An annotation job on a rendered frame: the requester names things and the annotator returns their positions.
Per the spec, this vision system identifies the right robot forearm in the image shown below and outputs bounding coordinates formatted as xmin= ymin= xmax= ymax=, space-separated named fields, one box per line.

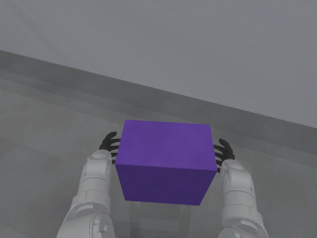
xmin=219 ymin=159 xmax=269 ymax=238

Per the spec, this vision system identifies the carton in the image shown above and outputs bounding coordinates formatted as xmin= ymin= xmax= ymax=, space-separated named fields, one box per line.
xmin=115 ymin=119 xmax=218 ymax=206

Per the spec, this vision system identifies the robot left upper arm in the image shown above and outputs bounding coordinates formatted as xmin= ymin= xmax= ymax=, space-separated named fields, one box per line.
xmin=56 ymin=211 xmax=116 ymax=238

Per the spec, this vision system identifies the robot right hand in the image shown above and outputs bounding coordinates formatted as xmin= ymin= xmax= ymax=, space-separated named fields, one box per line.
xmin=213 ymin=139 xmax=235 ymax=173

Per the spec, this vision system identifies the robot left hand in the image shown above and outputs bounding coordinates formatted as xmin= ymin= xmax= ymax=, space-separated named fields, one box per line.
xmin=99 ymin=131 xmax=121 ymax=165

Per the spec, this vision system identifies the robot right upper arm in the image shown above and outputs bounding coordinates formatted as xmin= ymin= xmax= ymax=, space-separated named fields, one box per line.
xmin=218 ymin=226 xmax=261 ymax=238

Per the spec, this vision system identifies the left robot forearm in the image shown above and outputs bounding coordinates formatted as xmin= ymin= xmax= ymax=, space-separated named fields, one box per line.
xmin=56 ymin=149 xmax=112 ymax=238

